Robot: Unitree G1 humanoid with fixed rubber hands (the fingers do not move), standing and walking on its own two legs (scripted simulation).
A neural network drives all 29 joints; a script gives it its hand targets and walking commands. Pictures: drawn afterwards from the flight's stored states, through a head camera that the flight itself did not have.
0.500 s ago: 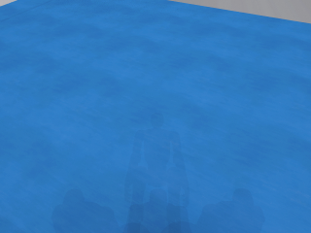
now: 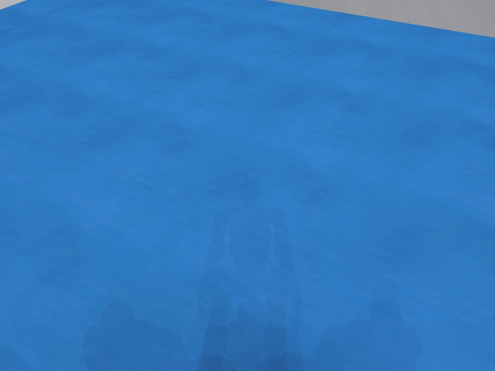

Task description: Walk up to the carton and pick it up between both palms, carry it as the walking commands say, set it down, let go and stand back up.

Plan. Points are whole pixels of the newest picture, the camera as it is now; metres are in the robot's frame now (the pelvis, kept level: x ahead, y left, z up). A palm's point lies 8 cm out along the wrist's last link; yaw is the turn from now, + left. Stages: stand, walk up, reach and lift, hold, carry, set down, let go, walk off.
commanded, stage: stand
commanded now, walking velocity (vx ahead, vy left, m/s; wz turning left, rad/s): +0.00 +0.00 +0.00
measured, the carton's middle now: out of the picture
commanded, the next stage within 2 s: walk up in 0.48 s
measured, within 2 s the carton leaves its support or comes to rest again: neither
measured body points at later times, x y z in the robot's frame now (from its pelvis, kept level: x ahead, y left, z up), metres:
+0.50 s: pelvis +0.00 +0.00 +0.00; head +0.02 +0.00 +0.45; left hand -0.02 +0.20 -0.16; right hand -0.03 -0.19 -0.17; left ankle -0.03 +0.16 -0.74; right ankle -0.03 -0.08 -0.74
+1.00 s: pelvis -0.01 +0.05 -0.02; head +0.02 +0.08 +0.42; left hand -0.04 +0.29 -0.19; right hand +0.11 -0.18 -0.16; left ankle -0.02 +0.15 -0.74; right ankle -0.03 -0.08 -0.74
